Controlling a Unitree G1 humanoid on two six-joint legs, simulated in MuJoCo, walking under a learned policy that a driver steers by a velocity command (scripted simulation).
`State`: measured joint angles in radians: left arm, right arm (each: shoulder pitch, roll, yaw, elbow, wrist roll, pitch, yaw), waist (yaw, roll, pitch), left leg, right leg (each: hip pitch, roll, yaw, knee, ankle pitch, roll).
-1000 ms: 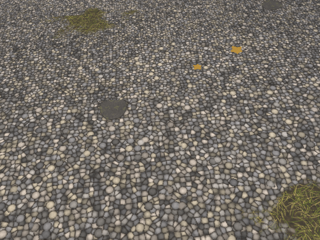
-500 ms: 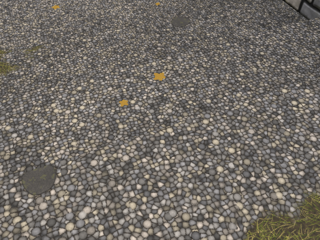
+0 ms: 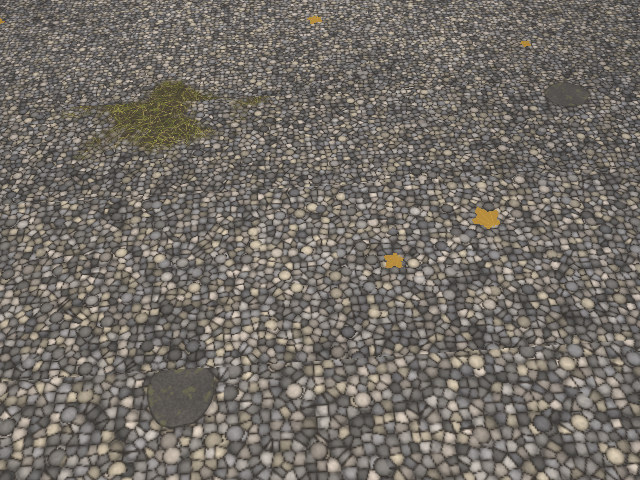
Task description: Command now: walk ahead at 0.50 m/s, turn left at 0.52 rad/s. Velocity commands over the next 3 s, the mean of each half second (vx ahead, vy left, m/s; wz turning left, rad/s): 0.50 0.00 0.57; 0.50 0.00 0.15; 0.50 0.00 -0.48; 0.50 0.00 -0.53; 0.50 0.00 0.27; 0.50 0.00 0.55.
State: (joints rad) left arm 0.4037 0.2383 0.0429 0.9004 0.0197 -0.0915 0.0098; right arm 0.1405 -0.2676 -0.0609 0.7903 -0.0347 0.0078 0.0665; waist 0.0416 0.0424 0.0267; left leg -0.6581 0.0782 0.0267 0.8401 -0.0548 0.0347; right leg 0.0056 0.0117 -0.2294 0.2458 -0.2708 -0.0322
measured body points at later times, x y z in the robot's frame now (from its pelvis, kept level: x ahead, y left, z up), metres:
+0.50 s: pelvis +0.25 +0.06 +0.00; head +0.28 +0.08 +0.45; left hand +0.36 +0.35 -0.11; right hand +0.34 -0.20 -0.12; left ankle +0.20 +0.10 -0.74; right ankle +0.44 -0.07 -0.68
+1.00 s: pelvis +0.51 +0.10 +0.00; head +0.54 +0.09 +0.45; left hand +0.41 +0.35 -0.12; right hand +0.76 -0.08 -0.10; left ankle +0.54 +0.28 -0.69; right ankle +0.53 +0.02 -0.74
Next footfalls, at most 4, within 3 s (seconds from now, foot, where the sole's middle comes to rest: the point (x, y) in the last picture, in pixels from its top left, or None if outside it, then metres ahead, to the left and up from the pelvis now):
0.16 left None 0.23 0.11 -0.78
0.70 right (337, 438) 0.57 0.04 -0.78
1.22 left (223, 404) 0.64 0.29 -0.78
1.76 right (308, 306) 1.02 0.13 -0.97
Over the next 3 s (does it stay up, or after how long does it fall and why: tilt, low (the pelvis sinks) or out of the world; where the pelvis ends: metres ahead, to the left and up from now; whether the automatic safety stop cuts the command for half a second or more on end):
stays up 1.61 0.11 -0.33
